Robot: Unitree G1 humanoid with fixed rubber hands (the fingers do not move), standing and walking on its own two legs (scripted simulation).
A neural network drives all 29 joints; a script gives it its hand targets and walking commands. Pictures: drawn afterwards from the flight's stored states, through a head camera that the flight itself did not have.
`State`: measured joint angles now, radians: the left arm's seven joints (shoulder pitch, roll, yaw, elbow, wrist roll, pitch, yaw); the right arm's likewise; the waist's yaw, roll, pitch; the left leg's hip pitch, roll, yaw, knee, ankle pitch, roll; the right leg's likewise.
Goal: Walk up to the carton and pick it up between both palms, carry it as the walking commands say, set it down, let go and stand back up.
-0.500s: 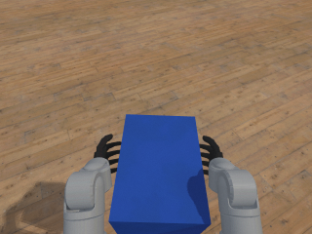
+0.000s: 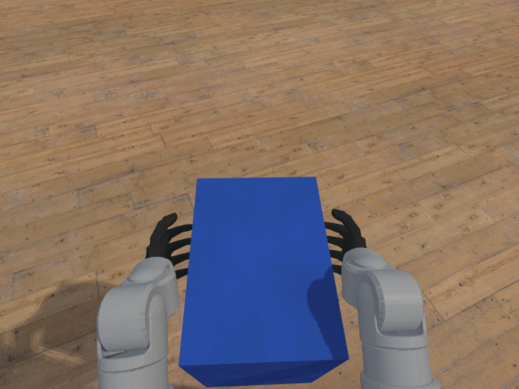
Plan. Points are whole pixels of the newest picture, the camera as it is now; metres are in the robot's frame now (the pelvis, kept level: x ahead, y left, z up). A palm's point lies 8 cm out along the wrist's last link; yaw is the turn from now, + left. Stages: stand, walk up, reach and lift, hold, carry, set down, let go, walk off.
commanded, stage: carry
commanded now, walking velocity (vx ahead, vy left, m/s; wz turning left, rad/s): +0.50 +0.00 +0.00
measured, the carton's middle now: (258, 287) +0.29 +0.02 +0.01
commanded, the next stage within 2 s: none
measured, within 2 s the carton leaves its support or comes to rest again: neither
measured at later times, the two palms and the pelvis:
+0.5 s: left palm (199, 99) +0.67 +0.16 +0.07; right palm (318, 90) +0.71 -0.10 +0.08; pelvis +0.41 -0.01 -0.01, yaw +4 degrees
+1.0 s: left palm (232, 18) +1.06 +0.12 +0.08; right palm (321, 20) +1.08 -0.14 +0.07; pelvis +0.78 -0.03 +0.01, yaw +5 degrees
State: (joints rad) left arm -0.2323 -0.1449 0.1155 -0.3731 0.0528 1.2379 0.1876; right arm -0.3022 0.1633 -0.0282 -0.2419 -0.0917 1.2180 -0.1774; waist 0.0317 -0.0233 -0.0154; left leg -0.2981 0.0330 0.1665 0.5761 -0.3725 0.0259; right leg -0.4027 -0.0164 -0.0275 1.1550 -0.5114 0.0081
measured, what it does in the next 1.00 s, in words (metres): walks ahead: right foot, then left foot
